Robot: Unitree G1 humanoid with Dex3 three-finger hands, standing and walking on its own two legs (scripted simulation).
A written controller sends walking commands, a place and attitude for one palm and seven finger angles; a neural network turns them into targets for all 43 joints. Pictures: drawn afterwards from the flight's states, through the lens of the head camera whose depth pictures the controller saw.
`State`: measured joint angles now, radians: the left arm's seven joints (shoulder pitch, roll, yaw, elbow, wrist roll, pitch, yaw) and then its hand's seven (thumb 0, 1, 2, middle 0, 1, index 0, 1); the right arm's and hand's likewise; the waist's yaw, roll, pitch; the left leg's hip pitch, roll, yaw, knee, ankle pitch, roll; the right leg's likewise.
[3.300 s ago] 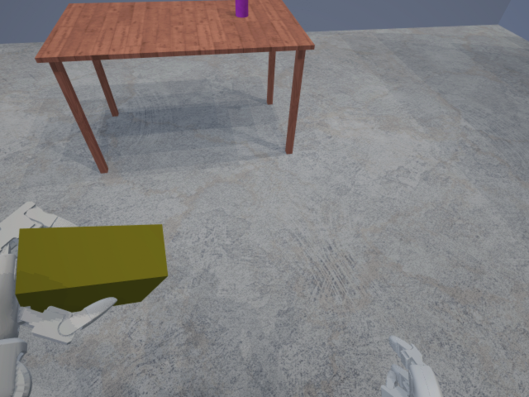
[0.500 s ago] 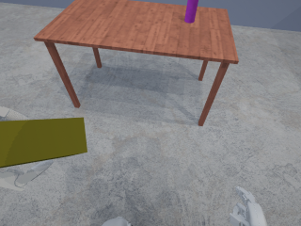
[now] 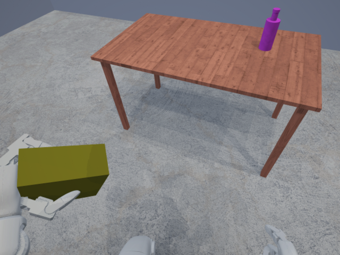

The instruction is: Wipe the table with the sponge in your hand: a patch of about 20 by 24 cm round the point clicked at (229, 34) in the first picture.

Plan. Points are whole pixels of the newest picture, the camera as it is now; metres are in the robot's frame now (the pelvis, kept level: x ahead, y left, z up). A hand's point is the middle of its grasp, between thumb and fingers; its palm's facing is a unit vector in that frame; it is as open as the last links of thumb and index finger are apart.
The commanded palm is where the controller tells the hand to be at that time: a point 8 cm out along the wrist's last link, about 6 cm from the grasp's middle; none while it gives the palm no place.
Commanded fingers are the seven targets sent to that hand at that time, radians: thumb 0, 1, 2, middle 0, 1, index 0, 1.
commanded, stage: walk to a spot facing it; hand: left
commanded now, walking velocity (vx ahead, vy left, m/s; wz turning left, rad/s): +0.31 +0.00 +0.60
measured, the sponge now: (77, 174) +0.23 +0.19 +0.13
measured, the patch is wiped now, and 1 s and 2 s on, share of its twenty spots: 0.00 0.00 0.00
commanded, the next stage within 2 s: none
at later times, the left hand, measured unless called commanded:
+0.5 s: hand (23, 147) +0.25 +0.28 +0.19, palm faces +0.54 -0.71 -0.45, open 10.3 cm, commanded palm +0.20 +0.31 +0.18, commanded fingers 0.00 0.10 1.30 -1.20 -1.60 -1.20 -1.60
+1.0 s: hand (29, 152) +0.24 +0.26 +0.19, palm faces +0.70 -0.50 -0.50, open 10.3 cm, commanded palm +0.17 +0.28 +0.18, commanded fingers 0.00 0.10 1.30 -1.20 -1.60 -1.20 -1.60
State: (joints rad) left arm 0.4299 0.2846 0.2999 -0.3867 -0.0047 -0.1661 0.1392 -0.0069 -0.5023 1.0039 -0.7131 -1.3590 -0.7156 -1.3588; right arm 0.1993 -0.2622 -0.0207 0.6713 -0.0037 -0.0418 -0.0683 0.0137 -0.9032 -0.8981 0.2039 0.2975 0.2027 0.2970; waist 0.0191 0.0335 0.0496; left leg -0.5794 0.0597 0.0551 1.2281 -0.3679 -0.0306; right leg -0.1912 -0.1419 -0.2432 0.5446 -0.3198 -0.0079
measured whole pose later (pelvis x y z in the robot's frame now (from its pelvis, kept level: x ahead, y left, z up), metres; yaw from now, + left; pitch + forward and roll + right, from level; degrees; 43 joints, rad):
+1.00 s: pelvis +0.17 -0.04 +0.00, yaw +31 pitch +1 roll +2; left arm 0.54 0.45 0.40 -0.67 -0.05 -0.17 0.17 -0.01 -0.51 1.02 -0.70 -1.37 -0.71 -1.37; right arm 0.17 -0.26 -0.06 0.53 -0.01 -0.03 -0.10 0.01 -0.91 -0.90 0.20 0.30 0.20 0.30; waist -0.01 -0.03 0.09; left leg -0.41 0.06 0.15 0.75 -0.40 -0.06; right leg -0.26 -0.15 -0.31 0.57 -0.31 -0.03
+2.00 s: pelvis +0.15 -0.06 -0.01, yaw +65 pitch -1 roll +0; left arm 0.45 0.41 0.39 -0.56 -0.03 -0.17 0.17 -0.01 -0.53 1.03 -0.70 -1.38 -0.70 -1.37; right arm 0.17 -0.17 -0.02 0.57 0.01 -0.05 -0.05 0.01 -0.91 -0.90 0.20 0.30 0.20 0.30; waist -0.02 -0.03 0.09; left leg -0.31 0.03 0.13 0.63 -0.30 0.04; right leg -0.50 -0.14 -0.09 1.26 -0.53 0.05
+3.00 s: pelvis +0.21 +0.03 +0.00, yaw +69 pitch -2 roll -2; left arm 0.42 0.36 0.33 -0.59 -0.02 -0.17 0.14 -0.01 -0.54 1.04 -0.69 -1.38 -0.70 -1.38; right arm 0.13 -0.10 0.07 0.54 -0.01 -0.09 0.00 0.01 -0.90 -0.90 0.21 0.30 0.21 0.30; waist 0.06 0.01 0.10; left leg -0.26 0.14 0.25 0.51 -0.21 0.02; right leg -0.43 -0.05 -0.11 0.91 -0.40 0.06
